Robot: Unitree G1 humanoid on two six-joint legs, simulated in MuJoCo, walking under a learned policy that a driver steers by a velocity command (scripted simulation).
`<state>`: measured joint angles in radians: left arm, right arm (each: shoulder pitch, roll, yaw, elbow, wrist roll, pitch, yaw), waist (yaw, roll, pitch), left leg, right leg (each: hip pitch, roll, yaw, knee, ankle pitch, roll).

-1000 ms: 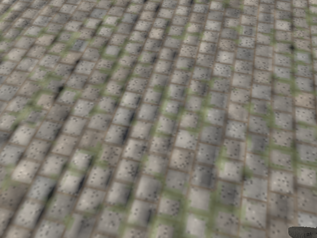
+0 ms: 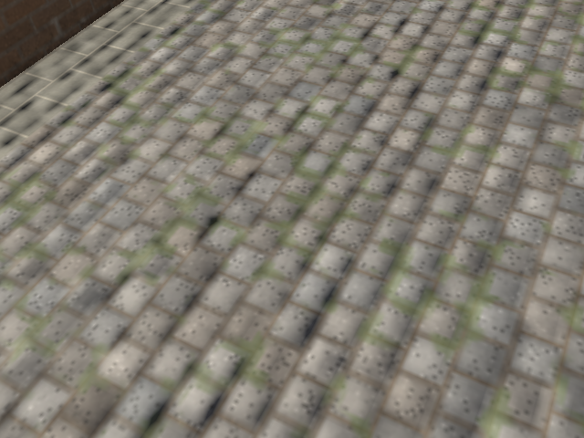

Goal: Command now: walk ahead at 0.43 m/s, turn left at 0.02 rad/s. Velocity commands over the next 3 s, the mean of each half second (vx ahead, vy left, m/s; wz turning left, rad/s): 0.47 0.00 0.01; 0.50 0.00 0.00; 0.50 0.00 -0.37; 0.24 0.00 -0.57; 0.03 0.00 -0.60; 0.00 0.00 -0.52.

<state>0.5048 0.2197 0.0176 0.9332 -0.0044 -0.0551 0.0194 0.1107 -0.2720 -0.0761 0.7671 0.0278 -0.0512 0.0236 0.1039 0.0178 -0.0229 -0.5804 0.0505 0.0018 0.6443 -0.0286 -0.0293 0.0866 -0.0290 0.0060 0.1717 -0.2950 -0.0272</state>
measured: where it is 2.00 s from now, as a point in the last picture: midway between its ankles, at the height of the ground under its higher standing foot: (367, 242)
